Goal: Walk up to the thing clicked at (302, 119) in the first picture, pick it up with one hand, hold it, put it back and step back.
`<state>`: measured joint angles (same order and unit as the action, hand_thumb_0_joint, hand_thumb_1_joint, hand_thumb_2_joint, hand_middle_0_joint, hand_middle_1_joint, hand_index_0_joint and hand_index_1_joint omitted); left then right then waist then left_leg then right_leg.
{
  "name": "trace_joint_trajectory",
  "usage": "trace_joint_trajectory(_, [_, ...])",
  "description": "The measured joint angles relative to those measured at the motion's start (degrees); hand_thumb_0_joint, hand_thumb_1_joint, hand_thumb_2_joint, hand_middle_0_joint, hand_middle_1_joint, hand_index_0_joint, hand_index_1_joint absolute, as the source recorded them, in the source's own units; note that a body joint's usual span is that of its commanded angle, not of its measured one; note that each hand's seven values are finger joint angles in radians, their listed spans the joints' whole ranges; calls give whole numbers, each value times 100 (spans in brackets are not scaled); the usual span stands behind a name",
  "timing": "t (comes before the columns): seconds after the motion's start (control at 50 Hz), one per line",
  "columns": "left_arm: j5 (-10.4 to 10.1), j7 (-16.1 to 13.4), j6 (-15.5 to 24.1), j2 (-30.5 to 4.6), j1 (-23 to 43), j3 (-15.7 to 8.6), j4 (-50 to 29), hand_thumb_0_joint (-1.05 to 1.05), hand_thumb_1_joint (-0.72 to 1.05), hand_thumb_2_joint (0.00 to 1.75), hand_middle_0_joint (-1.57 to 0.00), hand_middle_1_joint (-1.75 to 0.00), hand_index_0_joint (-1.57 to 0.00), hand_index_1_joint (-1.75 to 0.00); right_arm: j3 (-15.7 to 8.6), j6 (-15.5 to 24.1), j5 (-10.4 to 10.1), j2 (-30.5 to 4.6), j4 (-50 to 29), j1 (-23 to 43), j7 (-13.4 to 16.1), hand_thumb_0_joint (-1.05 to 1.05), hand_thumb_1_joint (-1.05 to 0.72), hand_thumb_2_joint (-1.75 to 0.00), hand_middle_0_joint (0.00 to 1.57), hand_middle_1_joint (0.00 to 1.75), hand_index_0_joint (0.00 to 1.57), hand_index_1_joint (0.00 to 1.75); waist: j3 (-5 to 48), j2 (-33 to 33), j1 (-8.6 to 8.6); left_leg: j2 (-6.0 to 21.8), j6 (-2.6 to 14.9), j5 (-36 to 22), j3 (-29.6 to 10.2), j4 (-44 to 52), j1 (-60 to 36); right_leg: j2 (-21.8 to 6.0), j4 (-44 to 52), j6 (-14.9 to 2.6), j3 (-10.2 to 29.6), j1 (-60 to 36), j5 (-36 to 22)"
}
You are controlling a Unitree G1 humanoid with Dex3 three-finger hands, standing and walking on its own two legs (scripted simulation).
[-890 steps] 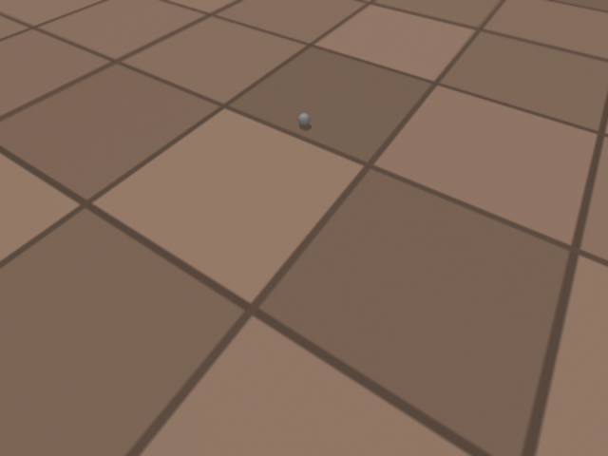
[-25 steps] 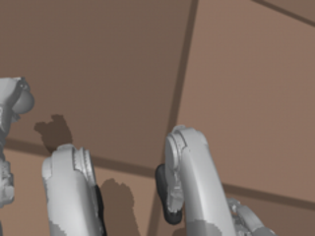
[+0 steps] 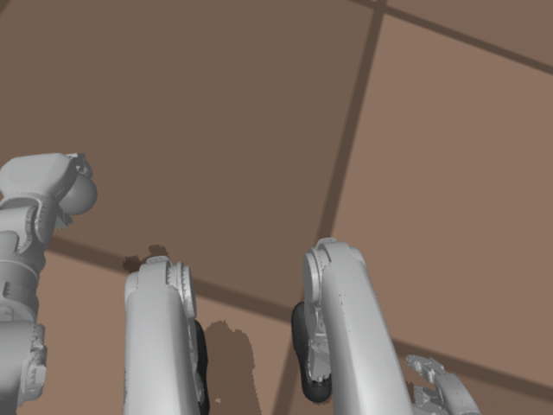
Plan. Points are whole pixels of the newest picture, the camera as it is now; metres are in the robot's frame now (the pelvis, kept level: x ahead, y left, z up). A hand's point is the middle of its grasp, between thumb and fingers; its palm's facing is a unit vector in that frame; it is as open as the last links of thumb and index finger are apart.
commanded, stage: lift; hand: left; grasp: from above
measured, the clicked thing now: (72, 193) +0.44 +0.28 -0.14
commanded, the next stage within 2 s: hold in 1.24 s
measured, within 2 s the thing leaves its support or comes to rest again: neither
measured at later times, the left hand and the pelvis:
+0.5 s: hand out of the picture +0.35 +0.28 +0.07, palm faces -0.44 -0.10 -0.89, open 9.0 cm; pelvis +0.01 +0.01 +0.16, yaw +3 degrees
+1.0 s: hand out of the picture +0.35 +0.25 +0.22, palm faces -0.46 -0.10 -0.88, open 9.0 cm; pelvis +0.05 +0.00 +0.31, yaw +4 degrees
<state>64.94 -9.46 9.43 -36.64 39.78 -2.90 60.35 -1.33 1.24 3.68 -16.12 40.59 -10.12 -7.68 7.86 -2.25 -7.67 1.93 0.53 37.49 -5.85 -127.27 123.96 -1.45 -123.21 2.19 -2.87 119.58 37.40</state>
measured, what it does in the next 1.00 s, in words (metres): rises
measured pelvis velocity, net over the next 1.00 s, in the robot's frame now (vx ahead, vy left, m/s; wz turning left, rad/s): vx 0.05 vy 0.00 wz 0.06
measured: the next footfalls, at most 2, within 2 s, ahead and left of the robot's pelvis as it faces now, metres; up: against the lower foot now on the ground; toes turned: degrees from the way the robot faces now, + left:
none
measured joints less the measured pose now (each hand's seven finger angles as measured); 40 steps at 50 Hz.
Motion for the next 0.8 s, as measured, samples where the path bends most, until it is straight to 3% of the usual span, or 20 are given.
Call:
trace_joint_trajectory(0.24, [-414,375,-352,274,-889,302,-1355,10,22,50,-88,-76,-63,-59,-126,-170,-262,42,-237,194,347,0,-91,-90,20,30,20,30,196,-15,240,9,20,-99,121,1112,-1199,-37,1094,7,20,-1171,-110])
trace_joint_trajectory(0.44, [-717,575,-709,556,-1718,639,-2239,10,22,51,-87,-79,-62,-60,-48,-239,-439,151,-235,262,686,0,-90,-89,20,30,20,30,177,-5,351,51,18,-272,264,2519,-2855,-29,2475,6,60,-2757,-324])
trace_joint_trajectory(0.56, [-758,520,-814,731,-2019,825,-2300,10,23,50,-87,-80,-62,-61,1,-208,-502,212,-128,184,851,0,-90,-89,20,30,20,30,159,-5,408,82,8,-431,368,3478,-4029,-9,3405,-6,102,-3871,-505])
trace_joint_trajectory(0.8, [-762,336,-926,1100,-2124,1149,-1645,10,23,50,-86,-83,-61,-63,-13,-26,-539,226,86,-170,1032,0,-90,-90,20,30,20,30,33,1,422,127,-34,-862,533,5321,-6134,39,5209,-43,166,-5891,-969])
